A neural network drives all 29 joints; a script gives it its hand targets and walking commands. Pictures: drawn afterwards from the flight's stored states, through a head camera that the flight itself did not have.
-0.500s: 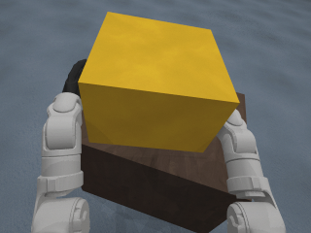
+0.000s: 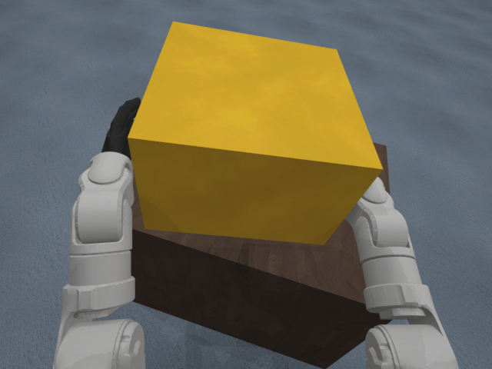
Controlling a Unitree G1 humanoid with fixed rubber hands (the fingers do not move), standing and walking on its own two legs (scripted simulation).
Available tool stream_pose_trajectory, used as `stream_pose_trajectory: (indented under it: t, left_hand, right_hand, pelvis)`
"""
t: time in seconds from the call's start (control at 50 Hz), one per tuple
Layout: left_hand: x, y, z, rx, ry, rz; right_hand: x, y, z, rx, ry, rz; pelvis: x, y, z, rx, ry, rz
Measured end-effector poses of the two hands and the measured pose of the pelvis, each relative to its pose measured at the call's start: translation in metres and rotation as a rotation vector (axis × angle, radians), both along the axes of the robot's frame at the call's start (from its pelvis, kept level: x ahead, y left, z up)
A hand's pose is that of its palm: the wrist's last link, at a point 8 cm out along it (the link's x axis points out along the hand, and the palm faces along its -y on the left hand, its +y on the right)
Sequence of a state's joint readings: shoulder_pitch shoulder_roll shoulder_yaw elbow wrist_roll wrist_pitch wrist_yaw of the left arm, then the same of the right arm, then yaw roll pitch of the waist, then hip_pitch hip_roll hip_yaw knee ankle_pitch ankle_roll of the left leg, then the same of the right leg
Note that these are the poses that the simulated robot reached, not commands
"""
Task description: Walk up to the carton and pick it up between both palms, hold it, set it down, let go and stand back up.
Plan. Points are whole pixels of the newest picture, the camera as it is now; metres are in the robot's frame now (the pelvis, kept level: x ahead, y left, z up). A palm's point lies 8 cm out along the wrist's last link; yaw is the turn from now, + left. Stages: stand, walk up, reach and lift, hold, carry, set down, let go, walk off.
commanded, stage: hold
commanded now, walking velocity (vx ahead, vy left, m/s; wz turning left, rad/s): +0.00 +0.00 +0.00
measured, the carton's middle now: (247, 132) +0.40 +0.00 +0.20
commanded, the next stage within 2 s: none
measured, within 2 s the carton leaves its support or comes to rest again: neither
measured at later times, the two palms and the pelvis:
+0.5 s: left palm (123, 151) +0.36 +0.17 +0.18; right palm (359, 174) +0.35 -0.18 +0.16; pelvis +0.00 +0.00 +0.00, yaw +0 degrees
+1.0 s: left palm (114, 151) +0.35 +0.18 +0.19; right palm (357, 165) +0.36 -0.18 +0.18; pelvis +0.00 +0.00 +0.00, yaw +1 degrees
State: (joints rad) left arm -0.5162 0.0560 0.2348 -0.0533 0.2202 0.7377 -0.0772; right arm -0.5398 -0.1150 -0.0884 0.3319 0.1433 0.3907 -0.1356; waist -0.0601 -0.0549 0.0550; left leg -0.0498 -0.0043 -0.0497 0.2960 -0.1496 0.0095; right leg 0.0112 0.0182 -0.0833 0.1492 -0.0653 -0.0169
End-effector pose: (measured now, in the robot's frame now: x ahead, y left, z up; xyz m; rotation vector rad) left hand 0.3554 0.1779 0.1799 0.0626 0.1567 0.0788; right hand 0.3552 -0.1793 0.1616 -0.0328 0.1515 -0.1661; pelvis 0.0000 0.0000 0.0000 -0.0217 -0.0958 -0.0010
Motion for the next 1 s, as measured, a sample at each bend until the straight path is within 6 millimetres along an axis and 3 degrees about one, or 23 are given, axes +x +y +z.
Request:
stream_pose_trajectory:
  t: [0.82, 1.0]
  left_hand:
    - [0.002, -0.003, 0.000, 0.006, -0.002, -0.010]
    - [-0.007, 0.004, 0.008, -0.046, -0.044, 0.024]
  right_hand:
    - [-0.001, -0.003, 0.000, 0.001, -0.002, -0.010]
    - [0.000, 0.004, 0.015, 0.006, -0.045, 0.013]
  pelvis:
    - [0.001, 0.000, 0.000, -0.001, 0.002, 0.007]
    - [0.000, -0.001, 0.000, 0.001, -0.003, 0.010]
